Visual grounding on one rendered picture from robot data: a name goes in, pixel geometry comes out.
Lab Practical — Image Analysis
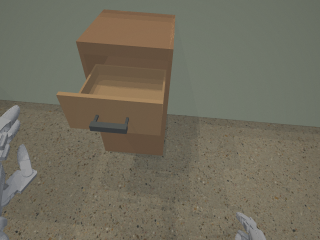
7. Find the right robot hand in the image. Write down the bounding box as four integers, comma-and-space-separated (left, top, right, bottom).
235, 212, 266, 240

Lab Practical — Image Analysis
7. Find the left robot hand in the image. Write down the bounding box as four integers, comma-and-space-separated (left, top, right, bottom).
0, 105, 37, 216

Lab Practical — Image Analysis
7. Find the cabinet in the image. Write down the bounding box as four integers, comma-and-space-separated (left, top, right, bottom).
76, 9, 176, 156

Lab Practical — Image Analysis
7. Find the left robot forearm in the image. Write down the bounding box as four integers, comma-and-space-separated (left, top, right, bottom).
0, 216, 10, 240

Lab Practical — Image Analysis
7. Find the handle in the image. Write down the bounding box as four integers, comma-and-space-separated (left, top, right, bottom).
89, 115, 129, 134

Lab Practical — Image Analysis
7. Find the drawer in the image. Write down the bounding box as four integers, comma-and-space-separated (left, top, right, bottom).
56, 64, 167, 136

